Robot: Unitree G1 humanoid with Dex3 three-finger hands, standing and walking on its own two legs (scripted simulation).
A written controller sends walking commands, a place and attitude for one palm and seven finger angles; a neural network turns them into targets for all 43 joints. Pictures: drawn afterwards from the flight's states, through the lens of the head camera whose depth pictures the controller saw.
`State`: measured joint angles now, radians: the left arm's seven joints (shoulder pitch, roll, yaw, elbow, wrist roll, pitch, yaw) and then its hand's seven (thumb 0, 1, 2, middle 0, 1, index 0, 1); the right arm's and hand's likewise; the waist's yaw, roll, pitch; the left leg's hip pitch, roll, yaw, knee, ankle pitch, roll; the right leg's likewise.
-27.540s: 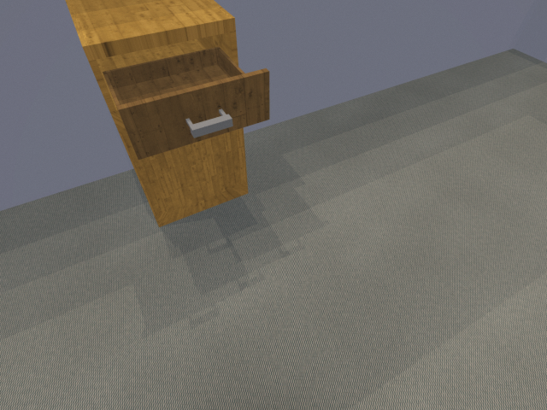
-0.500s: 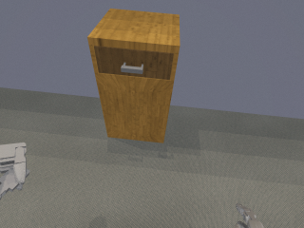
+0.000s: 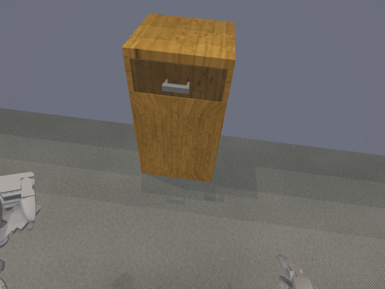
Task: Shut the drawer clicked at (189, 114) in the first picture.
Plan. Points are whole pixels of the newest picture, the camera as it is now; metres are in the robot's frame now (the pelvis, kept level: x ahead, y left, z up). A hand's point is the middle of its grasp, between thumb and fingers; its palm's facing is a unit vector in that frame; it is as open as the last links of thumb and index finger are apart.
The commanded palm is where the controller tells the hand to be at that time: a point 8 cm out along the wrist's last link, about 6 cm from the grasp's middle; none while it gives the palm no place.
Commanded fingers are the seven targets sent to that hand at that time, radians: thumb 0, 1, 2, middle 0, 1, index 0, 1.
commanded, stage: stop stepping back and stand still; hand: left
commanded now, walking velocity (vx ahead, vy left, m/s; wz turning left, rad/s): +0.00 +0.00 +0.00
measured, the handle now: (176, 85) +0.91 +0.10 -0.06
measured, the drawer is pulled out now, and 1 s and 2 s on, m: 0.00 0.00 0.00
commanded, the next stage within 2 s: let the arm hang, fingers relaxed in 0.38 s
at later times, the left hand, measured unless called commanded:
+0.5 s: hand (57, 201) +0.21 +0.23 +0.15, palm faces +0.31 -0.83 -0.47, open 3.2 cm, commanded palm none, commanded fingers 0.00 0.90 0.90 -1.32 -1.51 -1.32 -1.51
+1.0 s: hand out of the picture -0.05 +0.19 -0.17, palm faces +0.04 -0.97 -0.24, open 4.7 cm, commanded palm none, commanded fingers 0.00 0.90 0.90 -0.32 -0.43 -0.32 -0.43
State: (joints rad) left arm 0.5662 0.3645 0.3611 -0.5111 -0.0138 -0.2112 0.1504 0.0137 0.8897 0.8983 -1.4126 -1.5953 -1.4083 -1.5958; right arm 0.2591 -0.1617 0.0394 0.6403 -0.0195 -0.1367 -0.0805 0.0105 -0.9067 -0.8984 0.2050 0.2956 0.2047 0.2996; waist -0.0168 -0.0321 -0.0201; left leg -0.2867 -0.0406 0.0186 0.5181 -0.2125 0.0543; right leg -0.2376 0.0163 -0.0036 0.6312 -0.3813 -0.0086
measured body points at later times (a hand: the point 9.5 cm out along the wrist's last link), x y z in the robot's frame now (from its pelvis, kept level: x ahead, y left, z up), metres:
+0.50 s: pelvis +0.02 -0.01 +0.01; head +0.03 -0.01 +0.46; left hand +0.19 +0.27 +0.18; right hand +0.21 -0.25 -0.07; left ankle +0.04 +0.09 -0.73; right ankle -0.01 -0.11 -0.73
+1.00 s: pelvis +0.00 -0.01 +0.01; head +0.02 +0.00 +0.46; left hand -0.05 +0.24 -0.15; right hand -0.01 -0.25 -0.15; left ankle +0.04 +0.09 -0.73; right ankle -0.01 -0.11 -0.73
